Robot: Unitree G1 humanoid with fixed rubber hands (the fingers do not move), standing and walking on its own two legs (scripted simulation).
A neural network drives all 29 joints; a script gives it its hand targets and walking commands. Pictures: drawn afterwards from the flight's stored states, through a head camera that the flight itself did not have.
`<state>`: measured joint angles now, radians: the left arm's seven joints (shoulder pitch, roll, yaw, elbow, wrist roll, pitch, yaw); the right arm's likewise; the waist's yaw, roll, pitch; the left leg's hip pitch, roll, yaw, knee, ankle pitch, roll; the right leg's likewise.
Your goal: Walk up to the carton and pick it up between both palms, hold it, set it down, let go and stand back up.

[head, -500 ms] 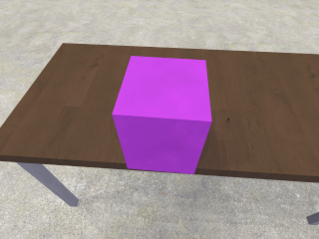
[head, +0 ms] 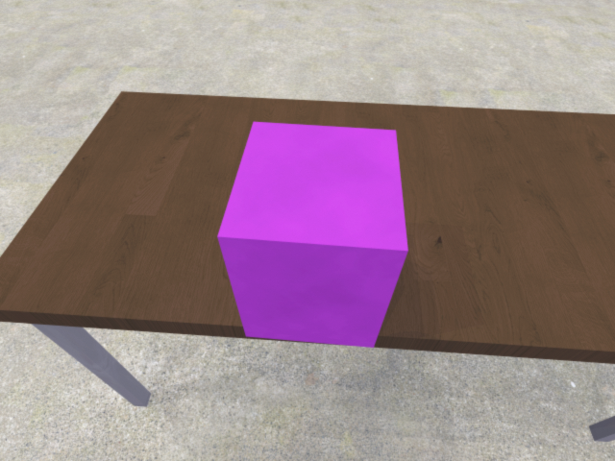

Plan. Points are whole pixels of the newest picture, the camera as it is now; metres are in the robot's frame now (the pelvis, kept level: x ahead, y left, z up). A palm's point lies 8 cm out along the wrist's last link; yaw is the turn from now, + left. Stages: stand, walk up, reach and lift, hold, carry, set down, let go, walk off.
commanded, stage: stand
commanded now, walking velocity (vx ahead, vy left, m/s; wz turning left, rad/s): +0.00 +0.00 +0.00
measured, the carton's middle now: (316, 239) +0.41 +0.02 +0.04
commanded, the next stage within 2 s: walk up in 0.82 s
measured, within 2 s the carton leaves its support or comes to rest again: neither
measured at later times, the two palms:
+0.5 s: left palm out of the picture -0.02 +0.19 -0.15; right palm out of the picture -0.03 -0.20 -0.15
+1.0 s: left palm out of the picture -0.03 +0.18 -0.15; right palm out of the picture -0.03 -0.20 -0.14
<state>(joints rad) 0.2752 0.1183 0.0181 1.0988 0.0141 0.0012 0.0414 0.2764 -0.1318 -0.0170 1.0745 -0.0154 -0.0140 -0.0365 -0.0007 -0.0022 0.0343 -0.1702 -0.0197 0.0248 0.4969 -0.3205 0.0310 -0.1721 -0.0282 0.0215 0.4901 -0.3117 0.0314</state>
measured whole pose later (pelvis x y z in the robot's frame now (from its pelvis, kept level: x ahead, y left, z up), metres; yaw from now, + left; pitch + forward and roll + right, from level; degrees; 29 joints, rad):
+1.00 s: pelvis +0.00 -0.01 +0.00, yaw +0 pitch -1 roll +0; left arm 0.29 0.09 0.00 1.21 0.01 0.00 0.05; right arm 0.31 -0.09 0.00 1.17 -0.01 -0.02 -0.05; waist 0.00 -0.01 0.03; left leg -0.13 -0.01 0.02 0.45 -0.30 0.02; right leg -0.13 -0.02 0.02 0.45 -0.30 0.02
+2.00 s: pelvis -0.03 +0.06 +0.00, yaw -6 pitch -2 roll +1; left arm 0.23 0.18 -0.06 1.13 0.01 -0.01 0.05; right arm 0.34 -0.19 0.03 1.09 -0.01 0.01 -0.04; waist -0.01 -0.03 0.06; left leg -0.12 -0.09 0.15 0.39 -0.24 0.10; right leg -0.20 -0.04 0.01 0.51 -0.27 0.01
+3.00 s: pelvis -0.03 +0.01 +0.01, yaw -7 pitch -1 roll +0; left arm 0.27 0.16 -0.06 1.13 0.01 -0.04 0.04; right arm 0.30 -0.21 0.07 1.19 -0.01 0.00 -0.04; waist 0.00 0.01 0.04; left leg -0.13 0.01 0.14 0.41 -0.26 0.03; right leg -0.17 0.06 -0.01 0.43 -0.24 -0.06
